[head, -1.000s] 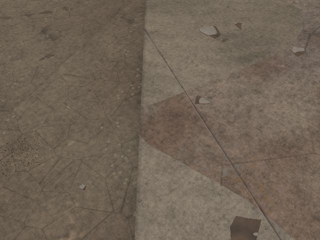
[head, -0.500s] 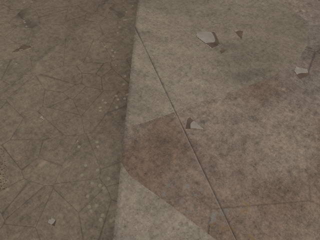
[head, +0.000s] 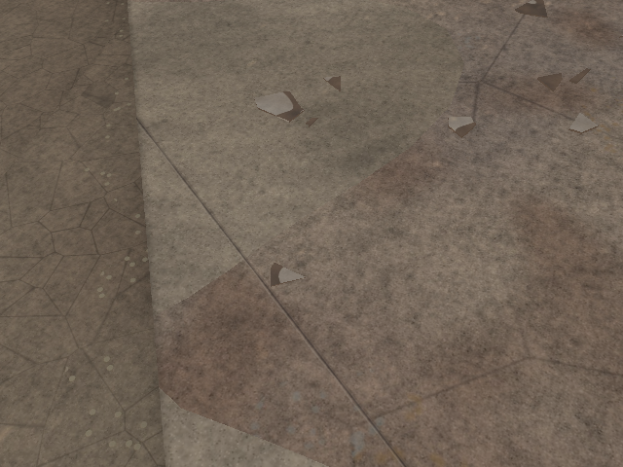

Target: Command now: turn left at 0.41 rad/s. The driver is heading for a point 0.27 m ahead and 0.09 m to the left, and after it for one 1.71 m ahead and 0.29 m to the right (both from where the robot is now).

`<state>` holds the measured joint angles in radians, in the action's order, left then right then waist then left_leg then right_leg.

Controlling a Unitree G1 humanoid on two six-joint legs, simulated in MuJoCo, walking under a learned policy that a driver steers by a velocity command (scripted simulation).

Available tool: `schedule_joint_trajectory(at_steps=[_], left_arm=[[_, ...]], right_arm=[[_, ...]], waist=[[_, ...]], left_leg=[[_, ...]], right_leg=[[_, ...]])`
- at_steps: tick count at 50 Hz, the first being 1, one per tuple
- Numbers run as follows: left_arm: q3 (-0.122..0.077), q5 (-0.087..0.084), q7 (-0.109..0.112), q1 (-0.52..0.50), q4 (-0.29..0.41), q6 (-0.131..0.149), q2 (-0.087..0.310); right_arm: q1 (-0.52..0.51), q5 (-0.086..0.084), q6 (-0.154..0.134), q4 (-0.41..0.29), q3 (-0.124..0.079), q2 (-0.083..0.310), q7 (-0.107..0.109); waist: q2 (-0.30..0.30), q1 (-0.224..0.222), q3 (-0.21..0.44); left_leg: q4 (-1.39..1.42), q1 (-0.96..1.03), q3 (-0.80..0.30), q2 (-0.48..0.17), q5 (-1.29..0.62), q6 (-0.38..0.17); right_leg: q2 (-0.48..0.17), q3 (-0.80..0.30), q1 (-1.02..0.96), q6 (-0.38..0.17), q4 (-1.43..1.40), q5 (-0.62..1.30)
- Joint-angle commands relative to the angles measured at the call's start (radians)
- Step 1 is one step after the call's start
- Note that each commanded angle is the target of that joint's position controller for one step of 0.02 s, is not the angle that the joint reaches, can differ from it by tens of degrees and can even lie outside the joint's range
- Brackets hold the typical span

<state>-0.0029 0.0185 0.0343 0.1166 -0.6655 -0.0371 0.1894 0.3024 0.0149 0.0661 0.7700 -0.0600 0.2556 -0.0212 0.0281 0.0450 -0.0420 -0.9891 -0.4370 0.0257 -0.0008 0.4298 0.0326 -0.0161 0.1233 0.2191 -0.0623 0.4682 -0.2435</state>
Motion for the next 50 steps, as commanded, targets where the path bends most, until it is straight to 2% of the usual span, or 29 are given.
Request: schedule_joint_trajectory(at_steps=[1,4,8,12,13,14,15,16,17,18,20,21,23,24,25,27,28,31,33,35,39,41,44,45,46,47,48,49,50], left_arm=[[-0.054,0.004,0.016,0.034,0.054,0.003,0.167],[-0.058,0.010,0.015,0.042,0.049,0.005,0.159],[-0.072,0.013,0.002,0.041,0.040,0.012,0.177],[-0.088,0.004,-0.017,0.027,0.032,0.017,0.209],[-0.095,-0.004,-0.021,0.031,0.024,0.015,0.215],[-0.095,-0.008,-0.030,0.058,0.022,0.010,0.194],[-0.073,-0.010,-0.031,-0.019,0.118,0.003,0.131],[-0.072,0.010,-0.021,-0.105,0.125,-0.008,0.155],[-0.070,0.000,-0.020,-0.074,0.111,-0.009,0.152],[-0.073,-0.008,-0.020,-0.050,0.091,-0.001,0.162],[-0.085,0.018,-0.016,-0.011,0.062,0.004,0.194],[-0.085,0.023,-0.018,0.007,0.052,-0.002,0.191],[-0.078,0.015,-0.021,0.014,0.050,-0.012,0.174],[-0.077,0.016,-0.027,0.049,0.033,-0.015,0.179],[-0.075,0.020,-0.035,0.055,0.023,-0.018,0.183],[-0.078,0.026,-0.053,0.031,0.018,-0.016,0.196],[-0.075,0.025,-0.061,0.018,0.014,-0.009,0.190],[-0.073,0.015,-0.079,-0.021,0.009,0.010,0.194],[-0.072,0.003,-0.089,-0.033,0.012,0.020,0.194],[-0.073,-0.005,-0.095,-0.033,0.015,0.028,0.196],[-0.074,0.000,-0.105,-0.021,0.029,0.037,0.198],[-0.074,0.011,-0.116,-0.022,0.035,0.040,0.202],[-0.067,0.008,-0.125,-0.053,0.065,0.041,0.192],[-0.069,0.007,-0.122,-0.024,0.068,0.043,0.196],[-0.076,0.011,-0.112,0.051,0.053,0.048,0.200],[-0.093,0.024,-0.094,0.199,0.007,0.056,0.227],[-0.125,0.031,-0.074,0.375,-0.014,0.063,0.332],[-0.140,0.002,-0.067,0.359,0.021,0.067,0.459],[-0.147,-0.024,-0.067,0.343,0.029,0.058,0.431]], right_arm=[[-0.031,-0.003,0.000,-0.080,-0.029,0.083,-0.006],[-0.060,0.002,0.009,-0.111,-0.026,0.067,-0.016],[-0.062,-0.004,0.009,-0.151,-0.026,0.060,-0.026],[-0.038,-0.015,0.004,-0.180,-0.032,0.059,-0.031],[0.002,-0.009,-0.004,-0.173,-0.035,0.066,-0.027],[0.064,0.009,-0.017,-0.158,-0.057,0.147,-0.014],[0.100,0.002,-0.024,-0.173,-0.102,0.330,-0.003],[0.163,0.002,-0.021,-0.164,-0.109,0.304,0.006],[0.104,0.000,-0.016,-0.165,-0.093,0.266,0.015],[0.006,-0.004,-0.008,-0.183,-0.078,0.227,0.022],[-0.100,-0.018,-0.009,-0.215,-0.059,0.174,0.027],[-0.090,-0.019,-0.015,-0.214,-0.056,0.173,0.023],[-0.054,-0.016,-0.026,-0.202,-0.062,0.195,0.017],[-0.031,-0.010,-0.031,-0.196,-0.061,0.195,0.015],[-0.017,-0.006,-0.036,-0.195,-0.054,0.184,0.012],[0.004,0.002,-0.046,-0.179,-0.037,0.156,0.003],[0.015,0.005,-0.055,-0.168,-0.031,0.147,0.000],[0.030,0.012,-0.086,-0.152,-0.034,0.185,0.002],[0.017,0.016,-0.104,-0.150,-0.032,0.187,0.009],[0.008,0.019,-0.120,-0.147,-0.029,0.185,0.019],[-0.012,0.021,-0.144,-0.134,-0.027,0.179,0.032],[0.018,0.028,-0.151,-0.110,-0.031,0.187,0.034],[0.016,0.037,-0.145,-0.090,-0.036,0.194,0.026],[0.004,0.031,-0.140,-0.089,-0.039,0.207,0.024],[-0.019,0.019,-0.134,-0.090,-0.040,0.215,0.022],[-0.016,0.012,-0.128,-0.090,-0.033,0.200,0.022],[-0.014,0.020,-0.124,-0.121,-0.013,0.154,0.021],[-0.019,0.030,-0.125,-0.190,0.008,0.064,0.006],[-0.074,0.040,-0.126,-0.188,0.007,0.117,0.009]], waist=[[-0.132,-0.059,0.074],[-0.150,-0.074,0.054],[-0.161,-0.070,0.078],[-0.148,-0.038,0.107],[-0.104,-0.005,0.118],[0.087,0.022,0.109],[0.336,0.030,0.060],[0.156,0.090,0.095],[0.110,0.042,0.075],[0.063,-0.006,0.033],[0.073,-0.043,0.055],[0.052,-0.044,0.082],[0.021,-0.039,0.101],[0.025,-0.033,0.147],[0.065,-0.021,0.151],[0.141,-0.003,0.092],[0.141,0.002,0.068],[0.108,0.014,0.031],[0.096,0.012,0.009],[0.077,0.008,-0.010],[0.044,-0.011,-0.022],[0.036,-0.001,-0.036],[0.050,0.012,-0.069],[0.058,-0.004,-0.046],[0.038,-0.047,0.003],[-0.033,-0.103,0.100],[-0.198,-0.171,0.201],[-0.403,-0.109,0.230],[-0.236,-0.136,0.212]], left_leg=[[-0.046,-0.092,0.005,-0.017,-0.010,0.012],[0.043,-0.072,0.030,-0.035,-0.010,0.012],[0.153,0.015,0.075,-0.036,0.035,-0.019],[0.332,0.140,0.107,-0.021,-0.018,-0.064],[0.461,0.236,0.078,-0.014,-0.128,-0.084],[0.644,0.341,-0.150,-0.121,-0.231,-0.129],[0.681,0.390,-0.617,-0.384,-0.622,-0.299],[0.673,0.411,-0.580,-0.385,-0.659,-0.378],[0.667,0.379,-0.492,-0.340,-0.546,-0.368],[0.680,0.330,-0.408,-0.265,-0.448,-0.318],[0.665,0.312,-0.338,-0.171,-0.503,-0.263],[0.653,0.316,-0.332,-0.159,-0.550,-0.257],[0.640,0.325,-0.349,-0.145,-0.557,-0.250],[0.685,0.359,-0.355,-0.138,-0.313,-0.255],[0.740,0.367,-0.381,-0.133,-0.032,-0.256],[0.829,0.354,-0.425,-0.150,0.185,-0.247],[0.851,0.352,-0.420,-0.161,0.182,-0.238],[0.871,0.363,-0.380,-0.200,0.172,-0.225],[0.881,0.359,-0.346,-0.228,0.170,-0.219],[0.888,0.368,-0.309,-0.262,0.157,-0.213],[0.905,0.396,-0.226,-0.310,0.110,-0.197],[0.899,0.423,-0.164,-0.306,0.078,-0.199],[0.790,0.402,-0.035,-0.276,-0.152,-0.181],[0.711,0.380,0.002,-0.267,-0.308,-0.166],[0.553,0.341,0.065,-0.238,-0.540,-0.141],[0.275,0.286,0.146,-0.175,-0.702,-0.103],[-0.093,0.081,0.175,-0.112,-0.475,-0.038],[-0.322,-0.305,0.059,0.095,0.198,0.019],[-0.389,-0.390,-0.105,0.032,0.149,-0.002]], right_leg=[[-0.288,-0.112,-0.150,-0.141,-0.119,0.433],[-0.306,-0.093,-0.130,-0.146,-0.127,0.312],[-0.340,-0.056,-0.103,-0.144,-0.090,0.347],[-0.361,0.006,-0.059,-0.072,0.006,0.301],[-0.335,0.048,0.006,-0.013,0.085,0.203],[-0.243,0.120,0.151,0.067,0.305,-0.002],[-0.018,0.086,0.472,0.149,0.509,-0.450],[-0.012,-0.103,0.499,0.143,0.677,-0.469],[-0.025,-0.145,0.513,0.135,0.711,-0.369],[-0.043,-0.164,0.500,0.124,0.678,-0.235],[-0.026,-0.155,0.461,0.120,0.668,-0.104],[-0.015,-0.158,0.445,0.122,0.681,-0.087],[-0.007,-0.168,0.440,0.127,0.649,-0.074],[-0.008,-0.159,0.435,0.127,0.622,-0.058],[-0.013,-0.146,0.444,0.126,0.586,-0.043],[-0.021,-0.125,0.465,0.128,0.503,-0.016],[-0.029,-0.119,0.460,0.125,0.454,0.010],[-0.034,-0.115,0.467,0.101,0.381,0.055],[-0.026,-0.139,0.485,0.084,0.368,0.063],[-0.012,-0.179,0.511,0.069,0.371,0.064],[-0.051,-0.173,0.512,0.041,0.352,0.063],[-0.063,-0.138,0.482,0.021,0.296,0.006],[-0.047,-0.056,0.393,-0.012,0.221,-0.063],[-0.016,-0.019,0.317,-0.026,0.199,-0.069],[0.036,0.014,0.185,-0.042,0.154,-0.048],[0.099,0.005,0.002,-0.067,0.102,-0.045],[-0.080,-0.313,-0.206,-0.133,-0.012,-0.182],[-0.315,-0.906,-0.403,-0.263,-0.183,0.060],[-0.303,-0.881,-0.425,-0.285,-0.178,0.212]])
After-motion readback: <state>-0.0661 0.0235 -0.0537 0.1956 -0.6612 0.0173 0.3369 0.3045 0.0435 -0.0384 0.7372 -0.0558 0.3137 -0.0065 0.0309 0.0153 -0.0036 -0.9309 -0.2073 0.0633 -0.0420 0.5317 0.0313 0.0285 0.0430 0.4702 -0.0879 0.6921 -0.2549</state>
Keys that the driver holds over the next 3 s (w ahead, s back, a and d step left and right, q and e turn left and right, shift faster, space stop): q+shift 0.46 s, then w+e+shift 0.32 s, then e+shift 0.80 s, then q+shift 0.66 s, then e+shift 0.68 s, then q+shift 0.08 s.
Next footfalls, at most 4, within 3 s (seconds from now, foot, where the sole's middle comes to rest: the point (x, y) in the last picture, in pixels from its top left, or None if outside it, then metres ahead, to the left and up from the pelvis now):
0.28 left None -0.01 0.11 -0.78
0.94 right None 0.26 -0.05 -0.78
1.48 left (301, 459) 0.51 0.07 -0.78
1.86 right None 0.38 -0.09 -0.78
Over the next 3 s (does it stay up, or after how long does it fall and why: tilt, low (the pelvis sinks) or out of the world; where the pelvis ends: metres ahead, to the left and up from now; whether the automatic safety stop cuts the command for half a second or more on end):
stays up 0.39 0.02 0.00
